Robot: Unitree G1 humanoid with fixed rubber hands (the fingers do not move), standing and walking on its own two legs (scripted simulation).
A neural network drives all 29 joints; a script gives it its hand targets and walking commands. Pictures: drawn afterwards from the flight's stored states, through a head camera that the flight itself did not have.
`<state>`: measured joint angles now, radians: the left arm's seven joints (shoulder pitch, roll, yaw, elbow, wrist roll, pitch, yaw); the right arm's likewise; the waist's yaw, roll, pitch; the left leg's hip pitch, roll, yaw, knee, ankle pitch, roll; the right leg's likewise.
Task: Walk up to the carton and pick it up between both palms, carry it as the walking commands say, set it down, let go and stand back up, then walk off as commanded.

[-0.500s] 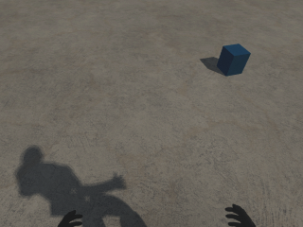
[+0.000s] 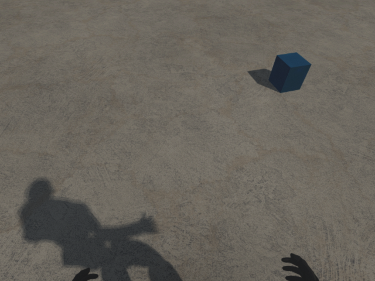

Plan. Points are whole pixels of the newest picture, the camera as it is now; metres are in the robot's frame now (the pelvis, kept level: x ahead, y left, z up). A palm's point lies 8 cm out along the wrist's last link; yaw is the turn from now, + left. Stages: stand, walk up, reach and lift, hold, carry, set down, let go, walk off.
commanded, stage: stand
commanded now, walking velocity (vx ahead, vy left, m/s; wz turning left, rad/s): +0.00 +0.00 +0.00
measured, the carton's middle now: (288, 72) +1.87 -0.88 -0.62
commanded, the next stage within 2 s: walk up in 0.24 s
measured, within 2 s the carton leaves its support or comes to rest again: neither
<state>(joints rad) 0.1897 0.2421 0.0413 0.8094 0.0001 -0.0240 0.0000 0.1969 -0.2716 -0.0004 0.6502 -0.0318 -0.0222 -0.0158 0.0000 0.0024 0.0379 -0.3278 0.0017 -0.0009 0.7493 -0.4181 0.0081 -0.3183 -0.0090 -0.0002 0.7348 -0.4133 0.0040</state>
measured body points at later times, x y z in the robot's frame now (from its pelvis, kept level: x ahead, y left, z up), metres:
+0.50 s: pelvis -0.01 +0.00 +0.00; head -0.01 +0.00 +0.45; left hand +0.10 +0.26 -0.12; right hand +0.13 -0.27 -0.10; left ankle -0.01 +0.11 -0.71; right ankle -0.02 -0.13 -0.71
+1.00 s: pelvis +0.11 -0.10 -0.01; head +0.13 -0.14 +0.44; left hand +0.25 +0.20 -0.09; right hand +0.16 -0.44 -0.11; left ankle +0.20 +0.01 -0.68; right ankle +0.06 -0.17 -0.71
